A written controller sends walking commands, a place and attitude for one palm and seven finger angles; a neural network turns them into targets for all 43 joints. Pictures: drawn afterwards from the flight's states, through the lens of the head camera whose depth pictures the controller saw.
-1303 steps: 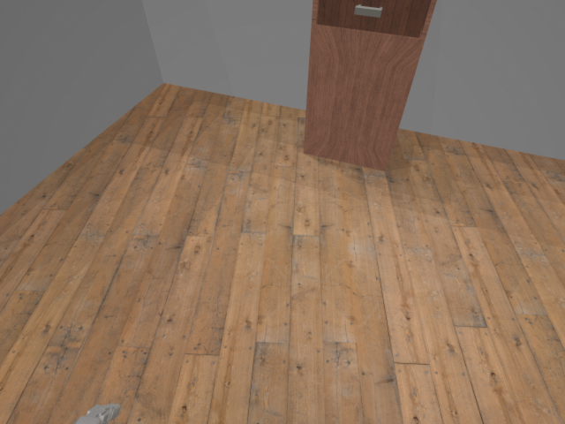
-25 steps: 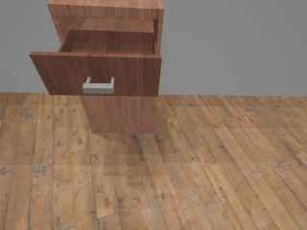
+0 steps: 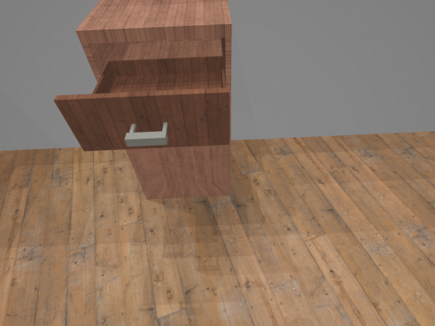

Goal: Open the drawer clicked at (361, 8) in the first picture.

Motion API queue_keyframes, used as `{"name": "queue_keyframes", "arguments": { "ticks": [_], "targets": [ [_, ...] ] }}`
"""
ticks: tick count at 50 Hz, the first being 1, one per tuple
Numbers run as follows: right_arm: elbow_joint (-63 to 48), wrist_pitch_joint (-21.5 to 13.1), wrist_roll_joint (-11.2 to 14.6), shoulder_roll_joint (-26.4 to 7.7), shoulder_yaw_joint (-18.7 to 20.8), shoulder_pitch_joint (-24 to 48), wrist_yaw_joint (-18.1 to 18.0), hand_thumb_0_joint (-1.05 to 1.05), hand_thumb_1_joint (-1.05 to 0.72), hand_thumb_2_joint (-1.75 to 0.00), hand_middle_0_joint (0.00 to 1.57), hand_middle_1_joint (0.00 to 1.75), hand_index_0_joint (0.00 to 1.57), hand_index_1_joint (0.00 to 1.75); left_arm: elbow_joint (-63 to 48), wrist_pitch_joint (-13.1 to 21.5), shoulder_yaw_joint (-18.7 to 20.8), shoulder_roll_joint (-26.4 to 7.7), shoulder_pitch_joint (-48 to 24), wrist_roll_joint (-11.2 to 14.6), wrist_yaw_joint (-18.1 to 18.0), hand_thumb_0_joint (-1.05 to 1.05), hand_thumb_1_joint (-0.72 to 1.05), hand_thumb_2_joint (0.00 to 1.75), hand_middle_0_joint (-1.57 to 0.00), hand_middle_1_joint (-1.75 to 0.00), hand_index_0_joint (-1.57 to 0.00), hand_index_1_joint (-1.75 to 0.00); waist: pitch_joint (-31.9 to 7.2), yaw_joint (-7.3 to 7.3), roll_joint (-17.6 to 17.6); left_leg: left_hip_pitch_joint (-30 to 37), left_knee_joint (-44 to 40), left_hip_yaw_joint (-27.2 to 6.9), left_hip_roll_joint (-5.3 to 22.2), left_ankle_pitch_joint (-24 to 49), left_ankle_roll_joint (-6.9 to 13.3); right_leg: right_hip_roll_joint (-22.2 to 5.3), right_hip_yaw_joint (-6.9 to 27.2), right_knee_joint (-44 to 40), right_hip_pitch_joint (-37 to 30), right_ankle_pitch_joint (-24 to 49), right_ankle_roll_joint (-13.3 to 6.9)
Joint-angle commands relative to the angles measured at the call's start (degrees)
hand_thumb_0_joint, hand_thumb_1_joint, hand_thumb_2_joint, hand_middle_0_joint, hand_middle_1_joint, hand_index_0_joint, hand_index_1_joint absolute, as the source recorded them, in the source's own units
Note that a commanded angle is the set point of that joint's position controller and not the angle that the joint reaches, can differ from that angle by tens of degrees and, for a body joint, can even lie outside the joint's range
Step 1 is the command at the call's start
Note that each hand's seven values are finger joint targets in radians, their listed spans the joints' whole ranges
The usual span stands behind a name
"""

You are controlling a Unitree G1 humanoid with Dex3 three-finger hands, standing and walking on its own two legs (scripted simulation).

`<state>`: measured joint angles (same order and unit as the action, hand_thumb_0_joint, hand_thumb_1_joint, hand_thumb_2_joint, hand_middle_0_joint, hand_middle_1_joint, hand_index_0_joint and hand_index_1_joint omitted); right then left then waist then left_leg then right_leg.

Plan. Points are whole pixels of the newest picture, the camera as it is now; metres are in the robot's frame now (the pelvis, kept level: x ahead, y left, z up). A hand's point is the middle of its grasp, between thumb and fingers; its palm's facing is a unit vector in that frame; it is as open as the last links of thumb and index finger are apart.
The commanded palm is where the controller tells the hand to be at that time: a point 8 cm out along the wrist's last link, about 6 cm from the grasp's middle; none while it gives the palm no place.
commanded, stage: let the arm hang, fingers relaxed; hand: left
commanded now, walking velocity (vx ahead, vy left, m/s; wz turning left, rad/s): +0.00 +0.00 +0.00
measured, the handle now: (148, 132) +0.56 +0.22 +0.02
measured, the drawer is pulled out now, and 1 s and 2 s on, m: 0.30 0.30 0.30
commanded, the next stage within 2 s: look to check the result in 0.28 s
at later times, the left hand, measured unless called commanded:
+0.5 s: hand out of the picture +0.06 +0.20 -0.16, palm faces +0.00 -0.96 -0.28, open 7.4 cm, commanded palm none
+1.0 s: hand out of the picture +0.11 +0.22 -0.15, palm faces -0.02 -0.94 -0.34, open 7.4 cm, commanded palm none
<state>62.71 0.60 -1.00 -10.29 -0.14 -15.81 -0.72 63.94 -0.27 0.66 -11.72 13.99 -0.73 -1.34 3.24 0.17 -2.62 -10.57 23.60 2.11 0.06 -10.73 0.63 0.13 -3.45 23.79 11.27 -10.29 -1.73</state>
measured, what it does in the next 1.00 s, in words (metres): stands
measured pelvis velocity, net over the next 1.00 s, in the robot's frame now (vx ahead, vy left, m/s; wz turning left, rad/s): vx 0.03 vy -0.01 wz -0.01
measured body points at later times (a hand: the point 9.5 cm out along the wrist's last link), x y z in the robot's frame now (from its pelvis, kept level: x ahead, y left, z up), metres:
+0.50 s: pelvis +0.02 -0.01 +0.00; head +0.04 -0.02 +0.45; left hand +0.06 +0.25 -0.14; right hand +0.04 -0.26 -0.16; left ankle +0.02 +0.11 -0.74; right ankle +0.03 -0.10 -0.74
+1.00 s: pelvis +0.03 -0.01 +0.01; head +0.05 -0.03 +0.45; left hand +0.12 +0.27 -0.13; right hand +0.10 -0.30 -0.14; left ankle +0.02 +0.11 -0.74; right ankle +0.03 -0.10 -0.74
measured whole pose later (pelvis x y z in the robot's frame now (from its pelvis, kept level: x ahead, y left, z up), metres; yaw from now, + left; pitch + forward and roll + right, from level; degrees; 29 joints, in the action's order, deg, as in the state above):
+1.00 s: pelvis +0.03 -0.01 +0.01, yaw +0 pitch -2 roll +0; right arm 63.5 0.0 -0.8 -18.1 0.6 -6.6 -0.4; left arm 64.6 1.4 1.0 -17.2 5.8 -0.7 -0.6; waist 4.0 0.4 -1.4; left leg -5.2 18.0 2.0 1.4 -10.8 -0.8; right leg 1.8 -3.4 18.0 5.9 -10.2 -2.8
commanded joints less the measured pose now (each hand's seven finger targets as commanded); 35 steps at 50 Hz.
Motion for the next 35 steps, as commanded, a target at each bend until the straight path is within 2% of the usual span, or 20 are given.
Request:
{"name": "queue_keyframes", "arguments": {
  "ticks": [1, 8, 11, 14, 18, 28, 35],
  "targets": [
    [-1.0, -0.7, 0.0, -6.9, 1.6, -2.7, -0.8, 0.00, -0.90, -0.90, 0.20, 0.30, 0.20, 0.30, -1.8, 0.8, 1.6, -8.1, 1.0, -0.1, -0.5, 0.00, 0.90, 0.90, -0.20, -0.30, -0.20, -0.30, 2.3, 0.10, 2.9, -2.4, -6.8, -5.9, 5.8, -3.2, 1.3, -5.9, 6.9, -6.8, 1.2, -5.9, -1.1],
    [-0.7, -1.1, 0.0, -7.4, 1.8, -1.1, -0.9, 0.00, -0.90, -0.90, 0.20, 0.30, 0.20, 0.30, -1.7, 1.3, 1.8, -8.3, -0.5, 0.0, -0.5, 0.00, 0.90, 0.90, -0.20, -0.30, -0.20, -0.30, 0.0, 0.14, 0.8, -0.5, -6.6, -5.6, 6.2, 0.9, 0.9, -6.2, 6.9, -6.8, -1.5, -1.1, -1.1],
    [-0.7, -1.3, 0.0, -7.9, 1.9, -0.5, -1.0, 0.00, -0.90, -0.90, 0.20, 0.30, 0.20, 0.30, -1.8, 1.4, 2.0, -8.6, -1.3, 0.0, -0.4, 0.00, 0.90, 0.90, -0.20, -0.30, -0.20, -0.30, 0.1, 0.11, 1.9, -0.4, -6.8, -5.6, 6.1, 1.6, 0.8, -6.2, 6.9, -6.9, -1.9, -0.4, -1.1],
    [-0.6, -1.2, 0.0, -8.3, 2.0, 0.4, -1.0, 0.00, -0.90, -0.90, 0.20, 0.30, 0.20, 0.30, -1.8, 1.5, 2.0, -8.9, -1.7, 0.0, -0.4, 0.00, 0.90, 0.90, -0.20, -0.30, -0.20, -0.30, 0.8, 0.09, 1.4, 0.0, -6.7, -5.3, 6.0, 2.0, 0.8, -6.4, 7.0, -7.5, -1.7, 0.0, -1.1],
    [-0.7, -1.3, 0.1, -9.4, 2.3, 1.0, -1.0, 0.00, -0.90, -0.90, 0.20, 0.30, 0.20, 0.30, -1.9, 1.8, 2.2, -10.0, -2.7, 0.0, -0.4, 0.00, 0.90, 0.90, -0.20, -0.30, -0.20, -0.30, -1.3, 0.36, 1.7, 1.9, -6.3, -5.2, 6.4, 3.8, 0.8, -6.6, 7.2, -7.7, -2.9, 2.6, -1.3],
    [-1.2, -1.2, 0.1, -12.6, 2.7, 4.0, -1.0, 0.00, -0.90, -0.90, 0.20, 0.30, 0.20, 0.30, -2.0, 2.2, 2.5, -12.5, -4.6, 0.0, -0.3, 0.00, 0.90, 0.90, -0.20, -0.30, -0.20, -0.30, -2.5, 0.60, 2.6, 4.4, -6.3, -5.0, 6.8, 6.0, 0.7, -7.0, 7.5, -8.1, -3.8, 7.7, -1.3],
    [-1.4, -1.2, 0.1, -14.7, 2.6, 6.3, -0.7, 0.00, -0.90, -0.90, 0.20, 0.30, 0.20, 0.30, -2.2, 2.2, 2.6, -14.7, -6.8, 0.0, -0.1, 0.00, 0.90, 0.90, -0.20, -0.30, -0.20, -0.30, -1.9, 0.49, 2.5, 4.2, -7.4, -5.2, 7.0, 5.2, 0.5, -7.0, 7.9, -8.9, -4.2, 6.5, -1.2]
  ]
}}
